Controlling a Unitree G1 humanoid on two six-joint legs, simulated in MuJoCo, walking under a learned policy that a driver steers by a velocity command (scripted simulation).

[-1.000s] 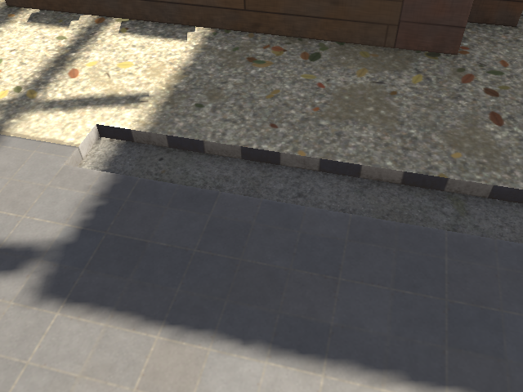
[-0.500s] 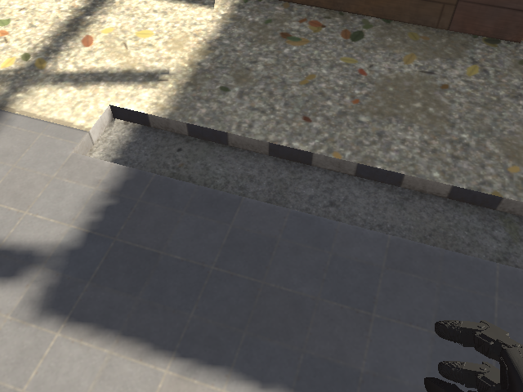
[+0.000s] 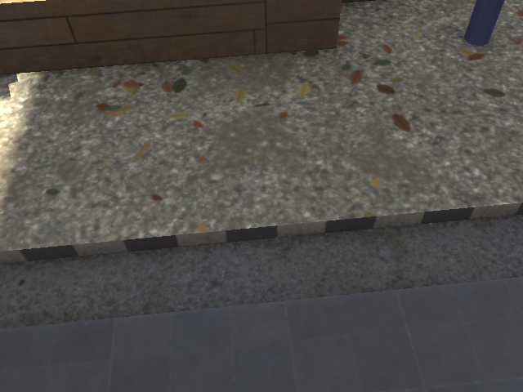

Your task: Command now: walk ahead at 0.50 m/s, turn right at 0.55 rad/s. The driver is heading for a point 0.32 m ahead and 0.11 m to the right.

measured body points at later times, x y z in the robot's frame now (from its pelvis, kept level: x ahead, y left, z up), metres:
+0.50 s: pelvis +0.27 -0.02 +0.00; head +0.30 -0.02 +0.45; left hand +0.41 +0.25 -0.11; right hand +0.41 -0.29 -0.09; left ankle +0.42 +0.06 -0.72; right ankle +0.15 -0.10 -0.72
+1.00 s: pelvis +0.35 -0.04 +0.01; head +0.36 -0.05 +0.46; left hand +0.47 +0.20 -0.12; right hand +0.42 -0.31 -0.12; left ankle +0.42 +0.06 -0.72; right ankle +0.29 -0.16 -0.72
